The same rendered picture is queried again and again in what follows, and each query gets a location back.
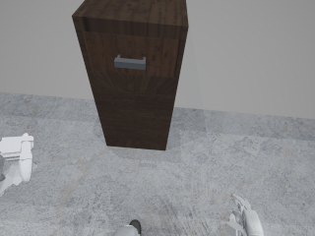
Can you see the cabinet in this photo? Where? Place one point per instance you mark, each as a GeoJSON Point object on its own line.
{"type": "Point", "coordinates": [134, 110]}

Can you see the right robot hand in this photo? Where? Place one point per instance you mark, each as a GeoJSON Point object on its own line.
{"type": "Point", "coordinates": [248, 223]}

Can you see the left robot hand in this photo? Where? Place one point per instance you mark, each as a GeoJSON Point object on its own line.
{"type": "Point", "coordinates": [14, 149]}

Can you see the robot left foot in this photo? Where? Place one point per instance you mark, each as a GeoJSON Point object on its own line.
{"type": "Point", "coordinates": [137, 225]}

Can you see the handle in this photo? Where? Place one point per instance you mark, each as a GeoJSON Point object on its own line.
{"type": "Point", "coordinates": [127, 63]}

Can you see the drawer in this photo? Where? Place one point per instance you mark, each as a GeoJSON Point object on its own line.
{"type": "Point", "coordinates": [160, 53]}

